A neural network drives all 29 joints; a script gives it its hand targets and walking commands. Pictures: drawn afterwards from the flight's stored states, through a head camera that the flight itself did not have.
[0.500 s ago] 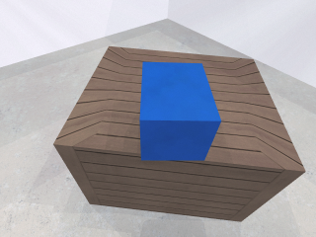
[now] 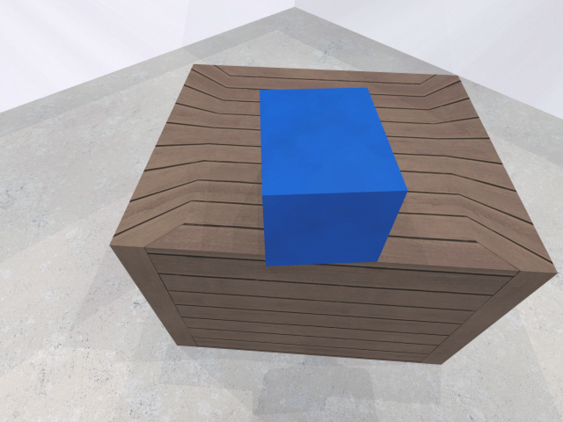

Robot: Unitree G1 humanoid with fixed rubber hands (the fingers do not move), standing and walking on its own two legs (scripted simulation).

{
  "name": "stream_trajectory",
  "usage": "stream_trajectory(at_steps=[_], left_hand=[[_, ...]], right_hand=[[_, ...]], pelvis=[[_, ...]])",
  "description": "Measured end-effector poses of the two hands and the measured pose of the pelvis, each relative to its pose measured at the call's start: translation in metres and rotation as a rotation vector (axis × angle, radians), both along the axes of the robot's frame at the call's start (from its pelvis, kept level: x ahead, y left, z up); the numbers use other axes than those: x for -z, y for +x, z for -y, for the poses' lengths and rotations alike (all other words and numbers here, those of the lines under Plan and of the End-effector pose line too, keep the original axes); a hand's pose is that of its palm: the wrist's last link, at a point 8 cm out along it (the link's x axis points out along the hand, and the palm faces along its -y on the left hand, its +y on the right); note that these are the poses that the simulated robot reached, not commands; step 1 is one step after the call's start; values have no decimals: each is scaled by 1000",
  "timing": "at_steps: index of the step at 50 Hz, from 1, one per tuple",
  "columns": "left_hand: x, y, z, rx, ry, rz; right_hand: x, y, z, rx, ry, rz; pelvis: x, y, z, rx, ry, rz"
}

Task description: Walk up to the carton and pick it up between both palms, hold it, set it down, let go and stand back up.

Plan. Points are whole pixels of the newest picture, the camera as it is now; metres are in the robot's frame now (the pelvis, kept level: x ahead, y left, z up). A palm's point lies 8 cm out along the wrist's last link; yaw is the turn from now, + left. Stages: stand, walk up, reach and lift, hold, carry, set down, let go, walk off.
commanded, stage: walk up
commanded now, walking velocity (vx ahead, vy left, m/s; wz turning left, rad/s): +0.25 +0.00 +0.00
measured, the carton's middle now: (317, 174) +0.59 -0.06 -0.03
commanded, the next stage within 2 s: none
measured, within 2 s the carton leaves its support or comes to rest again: neither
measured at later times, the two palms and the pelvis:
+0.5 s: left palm (192, 388) +0.20 +0.16 -0.14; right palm out of the picture +0.03 -0.27 -0.16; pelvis +0.14 -0.07 -0.02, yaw +1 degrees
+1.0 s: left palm (193, 370) +0.24 +0.17 -0.16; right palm (443, 346) +0.27 -0.26 -0.13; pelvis +0.23 -0.04 +0.00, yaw -1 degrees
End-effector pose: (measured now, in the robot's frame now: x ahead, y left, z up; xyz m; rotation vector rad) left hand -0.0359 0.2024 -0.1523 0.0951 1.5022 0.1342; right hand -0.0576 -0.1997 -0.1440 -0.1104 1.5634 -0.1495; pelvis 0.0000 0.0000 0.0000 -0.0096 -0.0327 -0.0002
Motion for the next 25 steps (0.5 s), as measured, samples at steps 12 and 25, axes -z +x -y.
stream_trajectory(at_steps=[12,25], left_hand=[[-1,104,-7,70,-1,180],[-10,240,38,41,110,310]], right_hand=[[-11,4,36,92,-88,0],[20,89,74,49,38,-105]], pelvis=[[1,47,15,11,-18,-23],[20,140,66,-12,21,-27]])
